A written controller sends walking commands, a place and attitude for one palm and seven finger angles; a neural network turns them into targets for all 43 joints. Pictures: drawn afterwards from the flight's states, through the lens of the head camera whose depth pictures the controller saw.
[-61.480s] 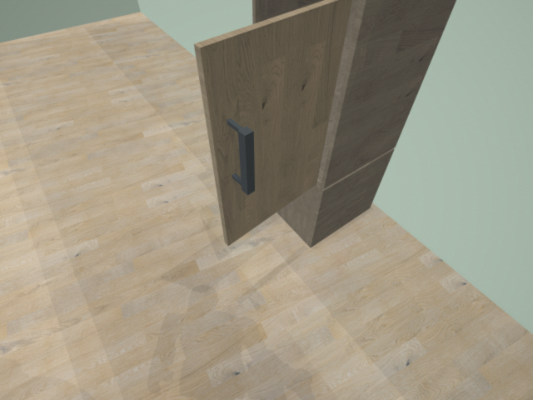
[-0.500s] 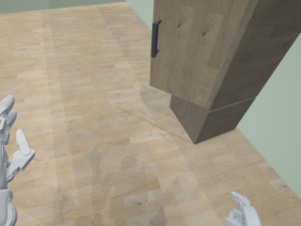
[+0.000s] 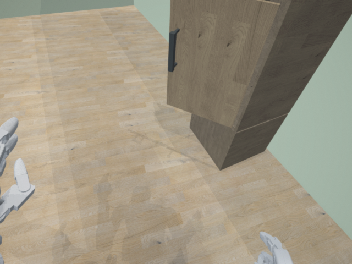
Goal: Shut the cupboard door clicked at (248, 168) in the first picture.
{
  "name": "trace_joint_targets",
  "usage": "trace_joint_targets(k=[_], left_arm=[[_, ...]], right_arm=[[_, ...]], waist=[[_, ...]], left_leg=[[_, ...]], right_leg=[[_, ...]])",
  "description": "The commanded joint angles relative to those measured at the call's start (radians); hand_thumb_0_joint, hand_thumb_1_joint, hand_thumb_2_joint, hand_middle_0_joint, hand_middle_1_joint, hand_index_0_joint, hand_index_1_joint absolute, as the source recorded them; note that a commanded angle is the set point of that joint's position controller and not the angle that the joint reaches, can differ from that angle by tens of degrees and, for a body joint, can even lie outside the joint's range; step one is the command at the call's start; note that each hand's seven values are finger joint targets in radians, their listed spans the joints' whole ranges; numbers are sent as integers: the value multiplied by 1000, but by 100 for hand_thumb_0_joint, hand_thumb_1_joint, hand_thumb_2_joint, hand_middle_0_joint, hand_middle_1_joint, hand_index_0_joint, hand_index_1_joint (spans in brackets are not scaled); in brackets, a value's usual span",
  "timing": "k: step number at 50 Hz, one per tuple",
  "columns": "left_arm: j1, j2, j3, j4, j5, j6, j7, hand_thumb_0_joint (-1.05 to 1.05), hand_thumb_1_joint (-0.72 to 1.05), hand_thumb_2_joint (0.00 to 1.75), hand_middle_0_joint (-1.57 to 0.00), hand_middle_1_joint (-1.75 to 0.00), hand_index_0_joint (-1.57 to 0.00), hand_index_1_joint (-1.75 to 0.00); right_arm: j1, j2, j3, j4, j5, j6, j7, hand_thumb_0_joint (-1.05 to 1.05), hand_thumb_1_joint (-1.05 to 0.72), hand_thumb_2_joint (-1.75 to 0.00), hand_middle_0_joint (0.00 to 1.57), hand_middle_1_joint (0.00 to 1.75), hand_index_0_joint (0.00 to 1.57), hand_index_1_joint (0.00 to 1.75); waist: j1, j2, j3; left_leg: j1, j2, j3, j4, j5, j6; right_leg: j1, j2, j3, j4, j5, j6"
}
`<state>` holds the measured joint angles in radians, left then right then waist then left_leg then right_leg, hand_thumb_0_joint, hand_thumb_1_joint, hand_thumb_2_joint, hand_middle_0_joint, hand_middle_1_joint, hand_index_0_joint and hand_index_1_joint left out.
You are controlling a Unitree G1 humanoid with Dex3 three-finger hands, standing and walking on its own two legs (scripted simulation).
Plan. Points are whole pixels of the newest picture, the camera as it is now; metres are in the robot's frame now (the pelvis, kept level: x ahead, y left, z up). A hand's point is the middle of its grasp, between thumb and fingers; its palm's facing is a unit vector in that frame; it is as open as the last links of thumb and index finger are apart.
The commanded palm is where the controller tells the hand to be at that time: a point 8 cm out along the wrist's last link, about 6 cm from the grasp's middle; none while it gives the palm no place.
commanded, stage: stop stepping back and stand still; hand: left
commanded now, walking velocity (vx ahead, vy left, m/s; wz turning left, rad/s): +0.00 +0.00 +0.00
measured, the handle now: (174, 50) +0.94 +0.05 +0.01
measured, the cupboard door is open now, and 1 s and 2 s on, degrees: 38 38 38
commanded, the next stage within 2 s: let the arm hang, fingers relaxed in 0.58 s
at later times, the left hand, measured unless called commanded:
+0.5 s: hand out of the picture +0.15 +0.29 +0.16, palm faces +0.44 -0.80 -0.41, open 7.4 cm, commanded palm +0.09 +0.33 +0.18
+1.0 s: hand out of the picture +0.02 +0.19 -0.17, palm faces +0.04 -0.99 -0.15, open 7.0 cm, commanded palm none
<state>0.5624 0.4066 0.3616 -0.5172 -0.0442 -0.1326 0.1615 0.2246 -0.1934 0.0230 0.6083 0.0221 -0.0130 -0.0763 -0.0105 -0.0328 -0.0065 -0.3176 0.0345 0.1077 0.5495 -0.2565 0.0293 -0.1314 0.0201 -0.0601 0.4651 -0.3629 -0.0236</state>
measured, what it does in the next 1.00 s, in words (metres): stands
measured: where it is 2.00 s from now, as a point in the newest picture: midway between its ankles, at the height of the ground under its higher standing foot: outside the picture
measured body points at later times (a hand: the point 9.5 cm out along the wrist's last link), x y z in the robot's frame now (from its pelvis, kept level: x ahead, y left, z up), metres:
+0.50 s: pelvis -0.04 +0.02 +0.00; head -0.04 +0.04 +0.45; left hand +0.13 +0.33 +0.18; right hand +0.11 -0.20 -0.08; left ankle +0.02 +0.10 -0.73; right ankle -0.07 -0.10 -0.73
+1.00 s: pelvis -0.04 +0.02 +0.00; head -0.03 +0.05 +0.45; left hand +0.01 +0.25 -0.16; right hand +0.03 -0.24 -0.12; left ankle +0.02 +0.10 -0.73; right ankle -0.07 -0.10 -0.73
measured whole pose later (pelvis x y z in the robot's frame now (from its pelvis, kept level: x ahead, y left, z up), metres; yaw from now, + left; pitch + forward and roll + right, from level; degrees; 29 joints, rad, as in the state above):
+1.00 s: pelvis -0.04 +0.02 +0.00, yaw +2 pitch -1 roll -1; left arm 0.31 0.19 0.00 0.80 0.01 0.05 0.03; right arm 0.24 -0.24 0.03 0.90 -0.02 0.02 0.01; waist -0.02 -0.05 0.04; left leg -0.34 0.00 0.10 0.53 -0.18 0.07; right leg -0.18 -0.02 -0.08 0.52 -0.33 0.01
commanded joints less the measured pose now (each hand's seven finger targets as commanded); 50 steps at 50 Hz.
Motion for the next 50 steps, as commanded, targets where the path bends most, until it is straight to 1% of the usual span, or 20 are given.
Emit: trace_joint_targets(k=[1,3,9,13,16,20,21,22,24,28,31,33,34,35,37,40,42,44,48,50], left_arm=[[-7,251,235,-257,-7,-101,43,0,90,90,-20,-30,-20,-30],[33,213,221,-190,-16,-96,36,0,90,90,-20,-30,-20,-30],[17,150,158,-76,-21,-75,17,0,90,90,-20,-30,-20,-30],[-66,143,120,-104,-6,-74,16,0,90,90,-20,-30,-20,-30],[-153,188,139,-199,11,-85,24,0,90,90,-20,-30,-20,-30],[-146,181,145,-231,17,-96,33,0,90,90,-20,-30,-20,-30],[-125,214,183,-232,17,-98,36,0,90,90,-20,-30,-20,-30],[-104,179,157,-220,14,-98,33,0,90,90,-20,-30,-20,-30],[-71,175,169,-187,9,-97,33,0,90,90,-20,-30,-20,-30],[-18,146,157,-101,-2,-83,24,0,90,90,-20,-30,-20,-30],[-32,141,146,-74,-1,-74,21,0,90,90,-20,-30,-20,-30],[-73,129,116,-104,2,-76,19,0,90,90,-20,-30,-20,-30],[-113,-21,-262,616,58,52,-119,0,90,90,-20,-30,-20,-30],[-124,-26,-249,645,56,126,-138,0,90,90,-20,-30,-20,-30],[-157,-42,-265,672,52,140,-146,0,90,90,-20,-30,-20,-30],[-211,-17,-281,839,62,133,-154,0,90,90,-20,-30,-20,-30],[-228,-22,-297,961,60,134,-150,0,90,90,-20,-30,-20,-30],[-243,-36,-317,1074,57,140,-143,0,90,90,-20,-30,-20,-30],[-221,-51,-330,1267,55,142,-137,0,90,90,-20,-30,-20,-30],[-196,-75,-320,1340,57,138,-136,0,90,90,-20,-30,-20,-30]], right_arm=[[-83,-117,-51,-152,-1,-66,-4,0,-90,-90,20,30,20,30],[-81,-113,-50,-149,0,-61,-3,0,-90,-90,20,30,20,30],[-84,-128,-51,-149,6,-66,-5,0,-90,-90,20,30,20,30],[-95,-131,-48,-152,3,-82,-9,0,-90,-90,20,30,20,30],[-105,-136,-48,-152,-6,-96,-15,0,-90,-90,20,30,20,30],[-97,-120,-43,-150,-11,-112,-15,0,-90,-90,20,30,20,30],[-97,-122,-46,-146,-14,-116,-14,0,-90,-90,20,30,20,30],[-94,-111,-41,-146,-14,-114,-13,0,-90,-90,20,30,20,30],[-90,-111,-42,-147,-13,-113,-11,0,-90,-90,20,30,20,30],[-84,-111,-47,-145,-6,-102,-3,0,-90,-90,20,30,20,30],[-84,-122,-50,-136,-5,-101,-1,0,-90,-90,20,30,20,30],[-85,-125,-48,-140,-4,-101,-4,0,-90,-90,20,30,20,30],[-135,-313,-79,61,-11,-168,88,0,-90,-90,20,30,20,30],[-56,-264,-87,71,-12,-110,88,0,-90,-90,20,30,20,30],[-20,-251,-78,72,-21,-88,84,0,-90,-90,20,30,20,30],[-50,-257,-56,88,-30,-48,78,0,-90,-90,20,30,20,30],[-39,-226,-46,111,-36,-29,78,0,-90,-90,20,30,20,30],[-21,-202,-37,150,-42,-10,78,0,-90,-90,20,30,20,30],[-19,-171,-30,226,-43,8,75,0,-90,-90,20,30,20,30],[-8,-150,-35,258,-45,13,68,0,-90,-90,20,30,20,30]], waist=[[5,163,-147],[1,118,-131],[-3,95,-51],[-2,84,-29],[1,140,-42],[5,187,-49],[10,197,-68],[6,199,-55],[7,196,-52],[4,102,-43],[2,75,-49],[-1,84,-56],[-21,98,21],[-18,95,-69],[-8,61,-95],[5,-99,-62],[1,-145,-70],[-5,-89,-65],[4,134,-20],[7,206,-14]], left_leg=[[87,86,-120,-68,291,-7],[82,91,-124,-88,257,-8],[32,119,-156,-198,29,0],[17,110,-162,-245,-153,4],[-6,104,-180,-278,-226,5],[-5,97,-185,-295,-249,3],[-11,94,-186,-298,-252,0],[-15,92,-184,-301,-250,-4],[-23,94,-184,-304,-257,-6],[-2,86,-160,-260,-187,-17],[34,84,-155,-233,-128,-17],[55,91,-163,-233,-93,-12],[-20,104,-165,-58,256,-2],[78,104,-122,-51,297,-13],[77,118,-146,-48,316,8],[32,110,-194,-86,261,34],[66,86,-177,-66,288,27],[89,74,-174,-86,280,19],[64,72,-183,-166,134,14],[62,69,-183,-190,60,13]], right_leg=[[11,-110,107,-57,391,16],[-6,-96,102,-66,348,14],[-59,-57,70,-100,161,31],[-78,-55,79,-126,67,28],[-50,-48,67,-108,40,25],[-31,-39,53,-96,46,20],[-10,-39,49,-94,45,17],[-12,-37,44,-94,44,15],[-11,-33,42,-100,45,16],[-40,-48,61,-142,47,12],[-65,-60,75,-158,61,11],[-71,-56,72,-142,85,16],[-150,-127,15,-9,271,-3],[-155,-127,82,-40,248,-3],[-158,-106,59,-6,188,-5],[-111,-98,71,-5,159,-10],[-108,-128,102,-11,214,-24],[-106,-132,105,-14,184,-22],[-78,-120,105,-57,95,-11],[-64,-117,101,-82,94,-20]])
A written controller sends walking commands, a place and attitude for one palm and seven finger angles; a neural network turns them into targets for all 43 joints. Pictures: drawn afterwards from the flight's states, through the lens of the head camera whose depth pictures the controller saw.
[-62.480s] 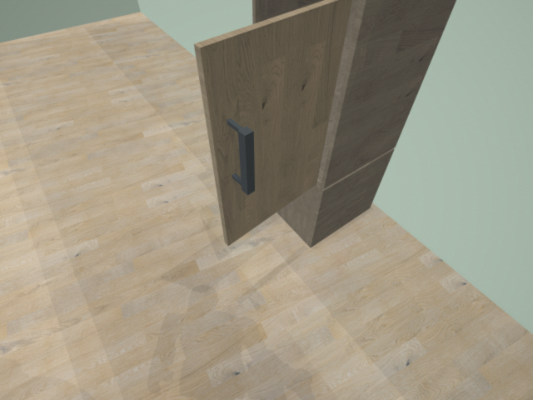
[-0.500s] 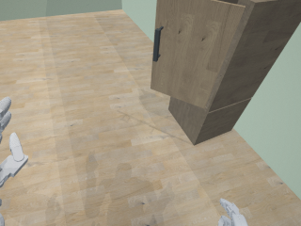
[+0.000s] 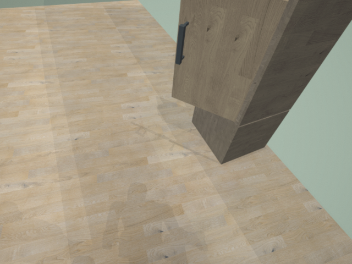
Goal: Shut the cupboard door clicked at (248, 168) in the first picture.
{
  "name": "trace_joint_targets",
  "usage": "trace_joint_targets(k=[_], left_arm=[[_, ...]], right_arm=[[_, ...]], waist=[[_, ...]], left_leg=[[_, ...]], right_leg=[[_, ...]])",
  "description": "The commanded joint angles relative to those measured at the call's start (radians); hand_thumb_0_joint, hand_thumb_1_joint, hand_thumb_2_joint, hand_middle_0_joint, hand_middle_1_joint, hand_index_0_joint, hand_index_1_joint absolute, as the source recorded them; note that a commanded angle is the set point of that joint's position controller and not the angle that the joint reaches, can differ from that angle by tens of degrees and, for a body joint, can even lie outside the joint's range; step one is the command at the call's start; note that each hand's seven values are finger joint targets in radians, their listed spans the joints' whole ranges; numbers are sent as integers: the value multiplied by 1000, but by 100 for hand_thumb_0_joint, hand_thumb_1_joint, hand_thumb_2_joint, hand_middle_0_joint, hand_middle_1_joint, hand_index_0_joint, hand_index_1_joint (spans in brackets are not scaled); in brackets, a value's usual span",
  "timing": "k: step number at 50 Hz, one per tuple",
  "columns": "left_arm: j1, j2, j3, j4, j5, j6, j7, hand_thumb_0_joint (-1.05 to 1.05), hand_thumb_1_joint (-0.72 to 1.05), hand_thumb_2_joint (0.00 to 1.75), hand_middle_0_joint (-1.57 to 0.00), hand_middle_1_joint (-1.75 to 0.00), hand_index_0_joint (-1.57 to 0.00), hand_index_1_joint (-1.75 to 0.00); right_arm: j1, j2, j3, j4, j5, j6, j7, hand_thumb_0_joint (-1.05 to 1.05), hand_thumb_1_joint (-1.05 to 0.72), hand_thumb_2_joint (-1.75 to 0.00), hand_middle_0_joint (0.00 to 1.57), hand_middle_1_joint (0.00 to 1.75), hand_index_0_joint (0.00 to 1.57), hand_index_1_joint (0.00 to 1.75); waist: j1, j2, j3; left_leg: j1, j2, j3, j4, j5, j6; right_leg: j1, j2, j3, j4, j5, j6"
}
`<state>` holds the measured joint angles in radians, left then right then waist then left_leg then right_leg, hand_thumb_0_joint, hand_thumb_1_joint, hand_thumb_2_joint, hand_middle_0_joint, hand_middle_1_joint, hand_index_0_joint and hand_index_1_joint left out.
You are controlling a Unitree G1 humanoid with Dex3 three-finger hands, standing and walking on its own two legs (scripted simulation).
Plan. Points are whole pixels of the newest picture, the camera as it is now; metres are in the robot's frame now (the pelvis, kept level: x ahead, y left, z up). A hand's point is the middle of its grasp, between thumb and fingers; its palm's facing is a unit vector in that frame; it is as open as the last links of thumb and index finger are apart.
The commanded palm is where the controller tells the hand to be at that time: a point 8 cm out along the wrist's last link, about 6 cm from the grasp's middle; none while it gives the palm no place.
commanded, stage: let the arm hang, fingers relaxed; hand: left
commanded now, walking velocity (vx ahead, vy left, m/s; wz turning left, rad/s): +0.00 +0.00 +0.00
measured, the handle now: (182, 43) +0.98 +0.01 +0.01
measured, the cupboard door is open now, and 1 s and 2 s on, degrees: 38 38 38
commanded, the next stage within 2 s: look to check the result in 0.78 s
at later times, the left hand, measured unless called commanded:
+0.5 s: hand out of the picture -0.03 +0.19 -0.16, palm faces -0.01 -0.97 -0.23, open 7.3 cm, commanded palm none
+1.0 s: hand out of the picture +0.00 +0.17 -0.17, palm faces -0.02 -0.98 -0.19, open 7.3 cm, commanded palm none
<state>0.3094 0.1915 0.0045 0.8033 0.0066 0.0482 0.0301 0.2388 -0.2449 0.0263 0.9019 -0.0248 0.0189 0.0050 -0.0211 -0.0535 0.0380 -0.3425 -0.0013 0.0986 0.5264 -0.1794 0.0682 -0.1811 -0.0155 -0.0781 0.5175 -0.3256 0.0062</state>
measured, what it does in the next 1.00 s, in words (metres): stands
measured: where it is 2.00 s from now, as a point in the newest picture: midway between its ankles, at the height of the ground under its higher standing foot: outside the picture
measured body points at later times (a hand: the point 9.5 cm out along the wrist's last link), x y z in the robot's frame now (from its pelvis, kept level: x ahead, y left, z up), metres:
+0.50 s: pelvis +0.00 +0.00 +0.01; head -0.01 +0.00 +0.46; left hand -0.03 +0.24 -0.15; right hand -0.01 -0.22 -0.15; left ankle +0.07 +0.08 -0.73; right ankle -0.03 -0.12 -0.73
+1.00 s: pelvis +0.01 +0.00 +0.01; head +0.02 +0.00 +0.46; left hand +0.00 +0.22 -0.15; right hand -0.01 -0.23 -0.15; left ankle +0.07 +0.08 -0.73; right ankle -0.03 -0.12 -0.73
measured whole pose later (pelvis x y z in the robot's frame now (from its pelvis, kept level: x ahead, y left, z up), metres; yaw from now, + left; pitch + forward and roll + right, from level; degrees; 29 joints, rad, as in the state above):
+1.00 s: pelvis +0.01 +0.00 +0.01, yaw -2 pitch -1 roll -1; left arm 0.29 0.16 0.01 1.15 0.02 0.00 0.03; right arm 0.27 -0.17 -0.01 1.13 -0.01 0.01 -0.03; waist -0.02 0.00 0.04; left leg -0.24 0.00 0.13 0.39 -0.13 0.06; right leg -0.09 -0.01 -0.04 0.38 -0.26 0.00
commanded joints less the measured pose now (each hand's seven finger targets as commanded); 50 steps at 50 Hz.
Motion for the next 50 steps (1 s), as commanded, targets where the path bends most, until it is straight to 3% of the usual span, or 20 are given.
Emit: trace_joint_targets(k=[1,4,9,13,17,23,32,40,50], left_arm=[[67,140,41,44,8,-43,-4,0,90,90,-20,-30,-20,-30],[68,137,32,125,3,-47,-8,0,90,90,-20,-30,-20,-30],[70,125,25,222,5,-50,-9,0,90,90,-20,-30,-20,-30],[77,104,18,273,6,-53,-4,0,90,90,-20,-30,-20,-30],[91,94,17,298,8,-51,1,0,90,90,-20,-30,-20,-30],[109,76,16,314,11,-46,4,0,90,90,-20,-30,-20,-30],[94,69,18,317,9,-55,6,0,90,90,-20,-30,-20,-30],[77,67,21,321,6,-60,5,0,90,90,-20,-30,-20,-30],[53,83,24,323,7,-60,5,0,90,90,-20,-30,-20,-30]], right_arm=[[-8,-100,-43,-26,2,-15,-16,0,-90,-90,20,30,20,30],[17,-92,-46,25,7,-14,-23,0,-90,-90,20,30,20,30],[54,-106,-58,83,13,-16,-34,0,-90,-90,20,30,20,30],[78,-90,-59,126,14,-14,-35,0,-90,-90,20,30,20,30],[86,-77,-61,155,13,-10,-34,0,-90,-90,20,30,20,30],[82,-50,-58,181,12,-7,-33,0,-90,-90,20,30,20,30],[93,-23,-58,194,12,-12,-34,0,-90,-90,20,30,20,30],[92,-30,-55,197,12,-22,-40,0,-90,-90,20,30,20,30],[77,-52,-58,197,14,-26,-42,0,-90,-90,20,30,20,30]], waist=[[21,236,-58],[15,247,-52],[12,126,6],[6,26,34],[9,-4,52],[14,38,88],[8,55,69],[8,101,42],[9,60,43]], left_leg=[[88,105,-181,-167,-33,-26],[100,111,-186,-196,-76,-28],[114,129,-206,-245,-132,-20],[145,128,-189,-251,-136,-19],[141,127,-180,-263,-159,-18],[122,125,-178,-287,-207,-20],[146,108,-142,-247,-111,-30],[160,115,-148,-247,-63,-29],[181,123,-148,-243,-13,-25]], right_leg=[[-3,-76,115,-144,58,-53],[6,-77,118,-169,58,-59],[-20,-70,114,-194,42,-56],[-60,-74,120,-213,8,-53],[-76,-72,120,-218,-17,-49],[-102,-64,119,-211,-36,-39],[-95,-79,130,-231,-4,-46],[-51,-79,128,-224,63,-49],[-33,-80,123,-227,91,-46]])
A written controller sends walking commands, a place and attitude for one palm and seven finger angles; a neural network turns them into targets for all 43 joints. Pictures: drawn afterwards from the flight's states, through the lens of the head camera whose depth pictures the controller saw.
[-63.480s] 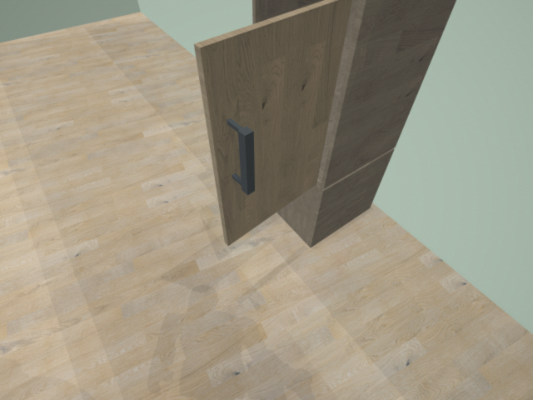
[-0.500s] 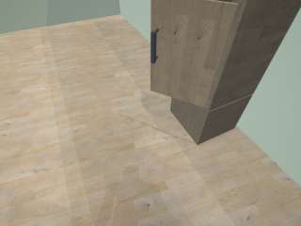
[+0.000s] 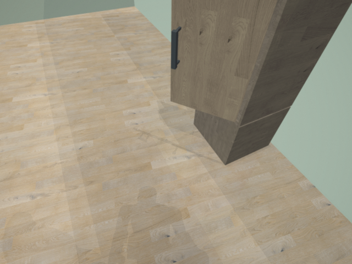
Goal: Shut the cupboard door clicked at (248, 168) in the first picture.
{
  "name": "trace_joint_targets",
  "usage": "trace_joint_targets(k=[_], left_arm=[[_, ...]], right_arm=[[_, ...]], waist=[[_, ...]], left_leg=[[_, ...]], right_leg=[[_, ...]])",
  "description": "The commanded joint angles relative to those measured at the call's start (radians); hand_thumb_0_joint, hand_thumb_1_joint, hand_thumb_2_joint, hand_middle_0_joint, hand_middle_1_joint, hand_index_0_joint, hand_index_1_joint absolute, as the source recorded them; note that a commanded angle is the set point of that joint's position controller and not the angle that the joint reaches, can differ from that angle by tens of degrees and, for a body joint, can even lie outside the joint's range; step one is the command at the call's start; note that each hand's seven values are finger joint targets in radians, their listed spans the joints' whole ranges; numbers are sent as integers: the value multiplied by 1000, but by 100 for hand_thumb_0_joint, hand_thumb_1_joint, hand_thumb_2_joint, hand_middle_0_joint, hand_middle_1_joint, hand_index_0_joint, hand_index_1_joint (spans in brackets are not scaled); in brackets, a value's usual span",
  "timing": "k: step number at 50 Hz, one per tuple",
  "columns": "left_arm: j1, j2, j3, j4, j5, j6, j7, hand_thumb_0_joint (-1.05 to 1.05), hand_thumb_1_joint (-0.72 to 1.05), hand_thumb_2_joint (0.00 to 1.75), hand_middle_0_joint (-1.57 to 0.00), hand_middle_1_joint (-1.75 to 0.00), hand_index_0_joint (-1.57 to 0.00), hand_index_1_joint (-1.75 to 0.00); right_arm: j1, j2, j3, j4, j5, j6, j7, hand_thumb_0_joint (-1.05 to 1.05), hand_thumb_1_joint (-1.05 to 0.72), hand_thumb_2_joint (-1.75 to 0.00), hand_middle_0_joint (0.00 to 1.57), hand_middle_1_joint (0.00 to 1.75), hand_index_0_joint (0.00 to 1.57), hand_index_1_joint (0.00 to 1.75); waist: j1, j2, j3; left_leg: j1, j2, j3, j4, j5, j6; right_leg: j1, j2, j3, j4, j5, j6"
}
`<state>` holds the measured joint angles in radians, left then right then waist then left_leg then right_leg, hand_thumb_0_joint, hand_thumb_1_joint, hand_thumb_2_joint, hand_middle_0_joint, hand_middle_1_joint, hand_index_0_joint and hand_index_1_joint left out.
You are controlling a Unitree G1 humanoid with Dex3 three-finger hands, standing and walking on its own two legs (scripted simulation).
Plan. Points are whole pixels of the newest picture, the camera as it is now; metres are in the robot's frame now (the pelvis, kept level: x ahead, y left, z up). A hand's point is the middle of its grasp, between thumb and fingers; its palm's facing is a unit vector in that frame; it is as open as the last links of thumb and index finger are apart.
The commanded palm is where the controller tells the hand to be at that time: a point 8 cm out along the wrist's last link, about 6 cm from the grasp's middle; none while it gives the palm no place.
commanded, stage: look to check the result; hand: left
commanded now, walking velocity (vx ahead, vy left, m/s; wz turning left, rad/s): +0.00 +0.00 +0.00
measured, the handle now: (176, 48) +0.97 +0.04 +0.00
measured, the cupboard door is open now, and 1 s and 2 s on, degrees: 38 38 38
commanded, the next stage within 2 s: walk to a spot facing it in 0.34 s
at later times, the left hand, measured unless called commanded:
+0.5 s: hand out of the picture +0.03 +0.19 -0.17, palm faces -0.01 -0.97 -0.23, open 7.3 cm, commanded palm none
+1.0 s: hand out of the picture +0.03 +0.24 -0.20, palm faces +0.25 -0.94 -0.24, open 7.4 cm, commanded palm none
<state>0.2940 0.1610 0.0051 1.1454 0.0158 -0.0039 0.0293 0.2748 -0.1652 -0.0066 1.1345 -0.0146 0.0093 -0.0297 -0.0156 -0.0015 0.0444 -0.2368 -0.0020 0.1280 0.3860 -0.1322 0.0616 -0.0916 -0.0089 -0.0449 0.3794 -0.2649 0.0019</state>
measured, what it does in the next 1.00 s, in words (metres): lifts its right foot, turning left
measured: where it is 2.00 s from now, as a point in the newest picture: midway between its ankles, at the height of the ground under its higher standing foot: outside the picture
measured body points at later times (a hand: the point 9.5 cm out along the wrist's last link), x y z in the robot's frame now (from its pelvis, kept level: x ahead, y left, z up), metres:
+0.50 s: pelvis +0.02 -0.01 +0.00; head +0.04 +0.00 +0.45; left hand +0.04 +0.24 -0.16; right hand +0.05 -0.26 -0.15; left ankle +0.05 +0.08 -0.74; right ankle -0.04 -0.12 -0.74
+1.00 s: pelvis +0.01 +0.02 -0.02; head +0.07 +0.05 +0.42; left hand +0.02 +0.29 -0.18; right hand +0.12 -0.22 -0.16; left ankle +0.04 +0.11 -0.74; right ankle -0.01 -0.13 -0.68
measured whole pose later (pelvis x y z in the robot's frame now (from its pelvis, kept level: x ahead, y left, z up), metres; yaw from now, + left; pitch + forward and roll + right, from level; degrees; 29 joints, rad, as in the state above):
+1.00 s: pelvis +0.01 +0.02 -0.02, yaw +16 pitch +0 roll -1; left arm 0.15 0.23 0.07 0.96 0.02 0.06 0.03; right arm 0.21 -0.22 -0.05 0.94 -0.03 0.04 0.00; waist -0.03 -0.02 0.14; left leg -0.40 -0.03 0.05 0.67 -0.28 0.07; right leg -0.41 -0.07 -0.05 1.11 -0.53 0.03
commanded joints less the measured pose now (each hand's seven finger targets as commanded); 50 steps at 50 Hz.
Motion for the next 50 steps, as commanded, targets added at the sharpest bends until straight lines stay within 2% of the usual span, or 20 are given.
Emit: trace_joint_targets(k=[1,23,26,29,31,33,34,35,36,37,39,40,42,43,44,45,46,47,48,50], left_arm=[[71,119,24,-20,-2,-9,6,0,90,90,-20,-30,-20,-30],[-13,188,29,-28,-1,-16,0,0,90,90,-20,-30,-20,-30],[18,137,27,-32,-3,-1,9,0,90,90,-20,-30,-20,-30],[17,166,47,-56,-3,11,14,0,90,90,-20,-30,-20,-30],[17,183,62,-81,-1,16,15,0,90,90,-20,-30,-20,-30],[13,204,75,-106,1,21,16,0,90,90,-20,-30,-20,-30],[13,214,81,-120,3,21,17,0,90,90,-20,-30,-20,-30],[7,216,84,-133,5,19,19,0,90,90,-20,-30,-20,-30],[-6,214,85,-145,13,18,22,0,90,90,-20,-30,-20,-30],[-33,219,87,-162,17,15,25,0,90,90,-20,-30,-20,-30],[-91,236,97,-196,23,13,25,0,90,90,-20,-30,-20,-30],[-95,245,100,-207,22,13,23,0,90,90,-20,-30,-20,-30],[-96,251,100,-222,7,15,16,0,90,90,-20,-30,-20,-30],[-68,213,98,-240,-4,21,11,0,90,90,-20,-30,-20,-30],[-89,154,80,-280,-11,27,8,0,90,90,-20,-30,-20,-30],[-125,177,80,-298,-3,39,12,0,90,90,-20,-30,-20,-30],[-167,171,85,-309,0,43,11,0,90,90,-20,-30,-20,-30],[-181,164,90,-304,5,39,4,0,90,90,-20,-30,-20,-30],[-190,169,93,-298,8,40,-1,0,90,90,-20,-30,-20,-30],[-154,150,91,-292,8,32,-11,0,90,90,-20,-30,-20,-30]], right_arm=[[40,-140,-27,-37,5,-17,-7,0,-90,-90,20,30,20,30],[-52,-200,-26,-43,5,-26,-3,0,-90,-90,20,30,20,30],[-25,-137,-16,-47,5,-12,2,0,-90,-90,20,30,20,30],[-31,-155,-28,-68,2,1,4,0,-90,-90,20,30,20,30],[-38,-164,-37,-94,2,8,8,0,-90,-90,20,30,20,30],[-44,-151,-44,-117,1,16,12,0,-90,-90,20,30,20,30],[-53,-141,-47,-136,-1,21,14,0,-90,-90,20,30,20,30],[-74,-132,-53,-153,-5,28,16,0,-90,-90,20,30,20,30],[-82,-137,-62,-173,-6,33,16,0,-90,-90,20,30,20,30],[-94,-135,-67,-186,-4,38,18,0,-90,-90,20,30,20,30],[-97,-121,-66,-213,2,38,28,0,-90,-90,20,30,20,30],[-85,-118,-64,-220,2,37,32,0,-90,-90,20,30,20,30],[27,-135,-67,-201,-6,29,37,0,-90,-90,20,30,20,30],[101,-206,-81,-193,-13,20,35,0,-90,-90,20,30,20,30],[146,-299,-103,-187,-11,16,25,0,-90,-90,20,30,20,30],[151,-312,-104,-177,-9,25,19,0,-90,-90,20,30,20,30],[102,-292,-106,-201,-15,23,18,0,-90,-90,20,30,20,30],[53,-283,-103,-231,-20,19,13,0,-90,-90,20,30,20,30],[10,-273,-96,-246,-22,19,10,0,-90,-90,20,30,20,30],[-19,-252,-90,-259,-23,11,8,0,-90,-90,20,30,20,30]], waist=[[5,-2,24],[4,10,-12],[6,2,-8],[12,21,-14],[19,2,-16],[25,-47,-16],[31,-112,-8],[38,-155,14],[37,-165,10],[28,-148,44],[1,-126,71],[-7,-109,62],[-53,-41,-4],[-74,194,-47],[-81,428,-75],[-85,276,-121],[-69,174,-68],[-56,165,-50],[-44,146,-11],[-19,86,-46]], left_leg=[[88,124,-174,-91,-28,-18],[148,134,-167,-84,112,-20],[101,123,-167,-31,180,-28],[31,117,-179,28,215,-28],[-33,107,-188,79,199,-28],[-111,69,-156,182,148,-41],[-162,39,-115,287,34,-56],[-213,22,-93,425,-214,-69],[-255,27,-97,555,-353,-72],[-283,50,-112,630,-402,-74],[-270,88,-119,546,-416,-78],[-237,80,-84,441,-363,-80],[-31,33,-38,200,-75,-65],[90,148,-274,68,284,5],[146,373,-627,-25,627,146],[107,397,-618,-58,356,176],[14,354,-608,-97,34,160],[-28,321,-618,-114,-110,135],[-87,291,-585,-130,-193,113],[-39,234,-532,-122,-207,96]], right_leg=[[-119,-86,89,-90,41,-43],[-61,-106,98,-113,137,-37],[-48,-119,61,-56,174,-24],[-26,-140,34,14,200,-32],[-8,-163,29,34,204,-51],[20,-227,52,34,240,-92],[34,-283,76,17,297,-129],[28,-349,100,-3,405,-179],[29,-399,103,-4,501,-215],[1,-422,88,-4,527,-227],[-14,-406,9,53,563,-191],[-4,-379,-37,108,585,-157],[-67,-298,-128,328,548,-66],[-229,-193,-161,541,253,11],[-413,-57,-98,759,-420,65],[-389,-68,40,816,-427,33],[-397,-85,49,820,-358,24],[-432,-87,58,820,-291,30],[-433,-88,75,817,-224,34],[-434,-74,73,747,-147,44]])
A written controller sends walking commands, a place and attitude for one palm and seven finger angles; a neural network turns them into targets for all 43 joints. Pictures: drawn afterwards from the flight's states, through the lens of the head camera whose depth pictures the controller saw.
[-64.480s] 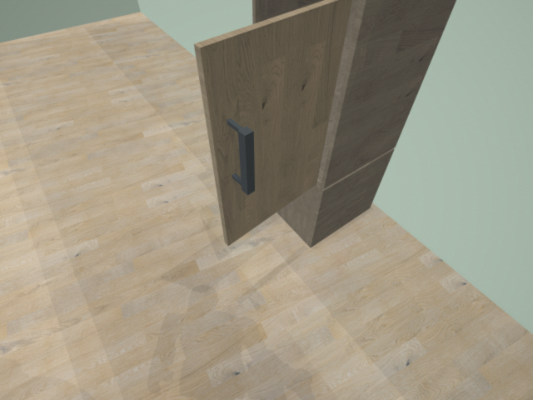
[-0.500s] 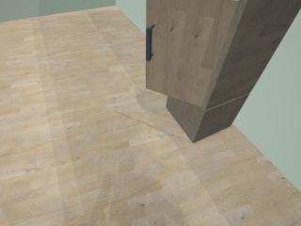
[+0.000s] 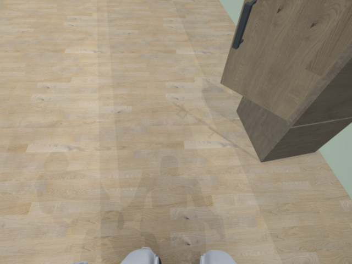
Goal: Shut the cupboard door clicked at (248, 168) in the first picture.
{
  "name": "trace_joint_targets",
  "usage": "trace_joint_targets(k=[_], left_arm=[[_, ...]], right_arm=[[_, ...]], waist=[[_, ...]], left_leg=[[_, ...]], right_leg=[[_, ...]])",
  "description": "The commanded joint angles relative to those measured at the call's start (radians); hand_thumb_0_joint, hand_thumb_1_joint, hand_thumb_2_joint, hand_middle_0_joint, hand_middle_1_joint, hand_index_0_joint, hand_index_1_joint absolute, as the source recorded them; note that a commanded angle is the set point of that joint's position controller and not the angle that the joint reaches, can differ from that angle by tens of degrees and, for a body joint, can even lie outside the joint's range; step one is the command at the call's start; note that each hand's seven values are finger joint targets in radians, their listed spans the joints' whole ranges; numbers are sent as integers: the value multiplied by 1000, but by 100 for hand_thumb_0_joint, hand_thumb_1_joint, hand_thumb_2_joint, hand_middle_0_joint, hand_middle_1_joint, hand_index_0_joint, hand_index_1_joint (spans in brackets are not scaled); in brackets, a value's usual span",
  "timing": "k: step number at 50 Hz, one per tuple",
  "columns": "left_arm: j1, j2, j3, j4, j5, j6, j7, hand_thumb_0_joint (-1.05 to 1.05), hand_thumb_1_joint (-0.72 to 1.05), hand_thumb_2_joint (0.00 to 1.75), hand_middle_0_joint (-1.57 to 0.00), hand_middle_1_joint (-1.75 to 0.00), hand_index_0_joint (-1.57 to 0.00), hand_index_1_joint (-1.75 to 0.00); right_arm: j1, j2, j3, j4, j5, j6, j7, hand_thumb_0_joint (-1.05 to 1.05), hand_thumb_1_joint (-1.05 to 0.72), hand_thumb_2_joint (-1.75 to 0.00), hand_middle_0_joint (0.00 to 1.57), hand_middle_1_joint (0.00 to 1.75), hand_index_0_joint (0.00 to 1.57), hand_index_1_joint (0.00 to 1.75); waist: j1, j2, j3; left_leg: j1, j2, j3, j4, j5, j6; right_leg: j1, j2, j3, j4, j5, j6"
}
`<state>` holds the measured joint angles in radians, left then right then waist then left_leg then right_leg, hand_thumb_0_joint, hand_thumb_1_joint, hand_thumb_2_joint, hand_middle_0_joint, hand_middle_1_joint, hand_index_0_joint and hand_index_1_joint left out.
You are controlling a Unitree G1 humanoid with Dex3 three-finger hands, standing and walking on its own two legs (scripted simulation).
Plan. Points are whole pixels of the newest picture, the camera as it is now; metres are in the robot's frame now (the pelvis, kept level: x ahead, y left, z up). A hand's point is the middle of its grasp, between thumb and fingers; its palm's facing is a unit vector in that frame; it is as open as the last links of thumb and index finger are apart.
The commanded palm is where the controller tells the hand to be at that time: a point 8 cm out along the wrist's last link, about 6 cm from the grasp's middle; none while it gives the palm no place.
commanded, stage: walk to a spot facing it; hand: left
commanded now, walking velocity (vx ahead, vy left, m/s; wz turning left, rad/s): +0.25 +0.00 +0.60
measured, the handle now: (244, 25) +0.93 -0.24 +0.02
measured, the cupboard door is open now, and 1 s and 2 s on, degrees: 38 38 38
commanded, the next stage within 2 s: turn to face it in 0.64 s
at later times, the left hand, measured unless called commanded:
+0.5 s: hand out of the picture +0.04 +0.16 -0.13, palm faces +0.33 -0.90 -0.28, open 7.4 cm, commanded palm none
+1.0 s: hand (80, 256) +0.15 +0.24 -0.16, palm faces +0.52 -0.83 -0.21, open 7.4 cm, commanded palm none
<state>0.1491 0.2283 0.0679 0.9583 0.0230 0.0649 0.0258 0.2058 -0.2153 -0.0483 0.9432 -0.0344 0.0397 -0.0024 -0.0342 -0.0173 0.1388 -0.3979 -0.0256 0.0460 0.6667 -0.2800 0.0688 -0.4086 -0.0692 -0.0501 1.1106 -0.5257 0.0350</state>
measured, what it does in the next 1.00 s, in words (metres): walks ahead, turning left: right foot, then left foot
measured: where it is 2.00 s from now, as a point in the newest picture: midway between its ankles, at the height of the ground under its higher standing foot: (153, 248)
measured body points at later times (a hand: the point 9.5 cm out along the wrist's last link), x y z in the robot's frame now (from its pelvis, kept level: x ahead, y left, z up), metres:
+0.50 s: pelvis +0.08 -0.04 +0.02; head +0.13 -0.04 +0.47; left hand +0.03 +0.21 -0.11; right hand +0.23 -0.28 -0.13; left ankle +0.06 +0.10 -0.63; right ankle +0.04 -0.16 -0.72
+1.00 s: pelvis +0.19 +0.05 +0.01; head +0.22 +0.07 +0.46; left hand +0.12 +0.28 -0.14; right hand +0.42 -0.08 -0.12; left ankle +0.17 +0.12 -0.72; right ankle +0.29 -0.08 -0.68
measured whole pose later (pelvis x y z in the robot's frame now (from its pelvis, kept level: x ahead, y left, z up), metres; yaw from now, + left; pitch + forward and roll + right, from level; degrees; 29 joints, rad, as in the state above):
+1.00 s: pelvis +0.19 +0.05 +0.01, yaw +28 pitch -1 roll +0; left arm 0.23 0.19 0.04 0.94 0.03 0.04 0.02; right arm 0.09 -0.17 0.00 0.92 -0.02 0.01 -0.02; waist 0.04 -0.02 0.09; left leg -0.25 0.00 0.16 0.53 -0.27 0.07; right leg -0.44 -0.08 -0.01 0.88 -0.38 0.05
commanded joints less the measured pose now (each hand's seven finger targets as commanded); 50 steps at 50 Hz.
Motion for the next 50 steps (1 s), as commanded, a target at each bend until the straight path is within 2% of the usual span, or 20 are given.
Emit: trace_joint_targets(k=[1,9,11,13,14,15,16,17,19,22,24,28,32,33,34,35,36,37,41,50], left_arm=[[1,83,26,-102,2,-42,-13,0,90,90,-20,-30,-20,-30],[-27,80,13,-145,4,-58,-28,0,90,90,-20,-30,-20,-30],[29,92,13,-132,4,-62,-30,0,90,90,-20,-30,-20,-30],[169,121,28,-94,6,-71,-28,0,90,90,-20,-30,-20,-30],[243,199,48,-80,21,-79,-17,0,90,90,-20,-30,-20,-30],[241,256,47,-85,21,-78,-3,0,90,90,-20,-30,-20,-30],[178,236,39,-100,5,-79,3,0,90,90,-20,-30,-20,-30],[86,206,40,-120,3,-90,1,0,90,90,-20,-30,-20,-30],[50,137,20,-118,0,-111,-3,0,90,90,-20,-30,-20,-30],[150,109,13,-75,0,-127,-4,0,90,90,-20,-30,-20,-30],[230,108,13,-45,3,-127,3,0,90,90,-20,-30,-20,-30],[300,128,12,-28,7,-115,9,0,90,90,-20,-30,-20,-30],[261,191,27,-57,4,-114,7,0,90,90,-20,-30,-20,-30],[246,203,32,-70,-2,-114,7,0,90,90,-20,-30,-20,-30],[225,205,33,-89,-10,-114,3,0,90,90,-20,-30,-20,-30],[238,136,18,-119,-28,-110,-9,0,90,90,-20,-30,-20,-30],[172,127,4,-164,-23,-96,2,0,90,90,-20,-30,-20,-30],[167,117,15,-173,-21,-87,14,0,90,90,-20,-30,-20,-30],[241,61,1,-59,-4,-51,4,0,90,90,-20,-30,-20,-30],[184,16,0,-40,7,-14,-19,0,90,90,-20,-30,-20,-30]], right_arm=[[57,-208,-49,-70,-1,-23,-20,0,-90,-90,20,30,20,30],[77,-226,-69,-68,-3,-20,-7,0,-90,-90,20,30,20,30],[54,-226,-72,-70,-1,-18,-3,0,-90,-90,20,30,20,30],[-14,-193,-70,-92,8,-16,-3,0,-90,-90,20,30,20,30],[-28,-124,-58,-110,20,-19,1,0,-90,-90,20,30,20,30],[-59,-83,-48,-138,16,-29,3,0,-90,-90,20,30,20,30],[-81,-149,-61,-140,2,-25,13,0,-90,-90,20,30,20,30],[-28,-133,-65,-130,-3,-19,21,0,-90,-90,20,30,20,30],[-23,-116,-57,-100,-4,-15,37,0,-90,-90,20,30,20,30],[-46,-80,-43,-104,7,-16,49,0,-90,-90,20,30,20,30],[-85,-65,-31,-119,8,-12,50,0,-90,-90,20,30,20,30],[-195,-50,-4,-157,11,-10,56,0,-90,-90,20,30,20,30],[-62,-92,-11,-132,7,-20,47,0,-90,-90,20,30,20,30],[24,-126,-21,-113,4,-24,44,0,-90,-90,20,30,20,30],[140,-190,-40,-90,-1,-29,37,0,-90,-90,20,30,20,30],[222,-314,-74,-76,-4,-35,27,0,-90,-90,20,30,20,30],[276,-358,-76,-65,27,-30,16,0,-90,-90,20,30,20,30],[209,-324,-64,-73,24,-26,11,0,-90,-90,20,30,20,30],[-42,-147,-2,-120,17,-55,-27,0,-90,-90,20,30,20,30],[-89,-134,-10,-64,11,-24,-27,0,-90,-90,20,30,20,30]], waist=[[0,86,-187],[-14,170,-172],[10,202,-175],[88,132,-188],[129,-94,-194],[134,-278,-120],[92,-149,-49],[31,-103,-51],[4,-91,-20],[21,-103,-45],[45,-144,-73],[78,-185,-49],[10,-201,-140],[-38,-174,-201],[-103,-86,-304],[-121,211,-420],[-138,162,-496],[-93,67,-389],[24,123,-244],[55,149,-58]], left_leg=[[168,240,-439,-398,-61,85],[176,195,-505,-403,-235,105],[130,155,-497,-378,-241,86],[-106,73,-417,-266,-312,32],[-349,-32,-263,-3,-341,-31],[-489,-86,-102,294,-319,-83],[-445,-4,-147,449,-254,-78],[-426,28,-145,514,-169,-79],[-381,72,-109,568,-44,-98],[-373,65,-39,513,12,-105],[-376,61,7,428,-7,-103],[-298,45,93,181,-8,-86],[-6,-43,161,-23,19,-40],[140,-48,149,-94,101,-30],[415,39,57,-136,373,11],[682,372,-377,-107,866,175],[695,460,-466,-140,1075,252],[573,467,-346,-173,931,250],[258,309,-150,-290,599,121],[64,325,-41,-355,123,96]], right_leg=[[-108,-3,73,-19,130,13],[-40,59,31,-358,86,15],[67,89,12,-478,109,8],[384,82,12,-696,173,-7],[575,-126,237,-865,-37,-65],[505,-397,573,-998,-233,-148],[340,-441,559,-1025,-251,-175],[307,-403,458,-1008,-181,-176],[272,-291,238,-954,81,-142],[387,-226,14,-859,572,-113],[486,-219,-63,-794,868,-89],[512,-226,-130,-737,1069,-81],[473,-242,-186,-508,1288,-74],[419,-236,-205,-368,1218,-55],[238,-217,-203,-150,974,-24],[-102,-43,-160,171,21,29],[-157,-24,-4,295,-126,15],[-151,-64,42,282,-77,10],[-52,-77,76,108,91,25],[61,11,5,-285,182,10]])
